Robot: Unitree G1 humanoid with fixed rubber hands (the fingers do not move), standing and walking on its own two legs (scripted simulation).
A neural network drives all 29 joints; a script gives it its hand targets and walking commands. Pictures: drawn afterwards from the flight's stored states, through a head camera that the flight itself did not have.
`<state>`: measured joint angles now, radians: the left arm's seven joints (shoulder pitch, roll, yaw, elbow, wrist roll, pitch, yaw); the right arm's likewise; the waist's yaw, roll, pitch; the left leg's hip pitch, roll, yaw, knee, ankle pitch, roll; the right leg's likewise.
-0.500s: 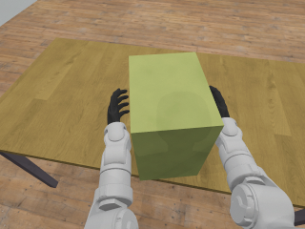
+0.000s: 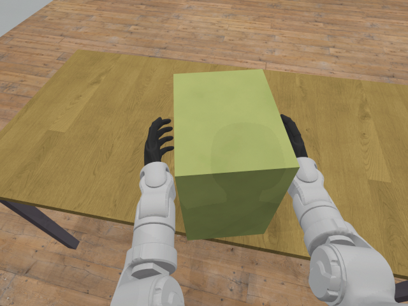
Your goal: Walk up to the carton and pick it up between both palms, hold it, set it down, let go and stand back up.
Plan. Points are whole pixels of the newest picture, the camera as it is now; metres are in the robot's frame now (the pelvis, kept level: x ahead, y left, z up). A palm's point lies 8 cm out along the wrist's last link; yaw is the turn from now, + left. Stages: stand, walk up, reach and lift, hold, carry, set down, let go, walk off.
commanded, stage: reach and lift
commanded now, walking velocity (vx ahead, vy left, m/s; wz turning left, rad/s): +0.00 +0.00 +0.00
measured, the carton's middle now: (222, 160) +0.43 +0.03 +0.01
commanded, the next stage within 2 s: none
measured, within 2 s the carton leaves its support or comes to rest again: leaves its support in 0.40 s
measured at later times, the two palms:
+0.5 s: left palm (147, 162) +0.35 +0.17 +0.10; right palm (294, 161) +0.39 -0.11 +0.08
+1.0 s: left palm (133, 145) +0.35 +0.18 +0.14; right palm (295, 148) +0.38 -0.10 +0.13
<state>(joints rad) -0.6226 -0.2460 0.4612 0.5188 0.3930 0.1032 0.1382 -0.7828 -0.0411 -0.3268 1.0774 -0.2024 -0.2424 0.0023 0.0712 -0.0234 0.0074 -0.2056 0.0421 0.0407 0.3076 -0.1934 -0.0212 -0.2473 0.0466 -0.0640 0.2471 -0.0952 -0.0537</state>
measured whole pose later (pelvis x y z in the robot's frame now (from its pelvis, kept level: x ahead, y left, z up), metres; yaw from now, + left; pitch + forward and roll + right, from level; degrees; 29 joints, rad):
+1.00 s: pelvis -0.03 +0.01 +0.00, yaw +3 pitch -3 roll -1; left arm -0.72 -0.12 0.37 0.51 0.32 0.41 0.13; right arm -0.80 -0.02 -0.22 0.96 -0.03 0.03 -0.09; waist 0.00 -0.03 0.01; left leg -0.11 0.02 0.00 0.35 -0.19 0.00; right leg -0.11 0.02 -0.12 0.25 -0.09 -0.03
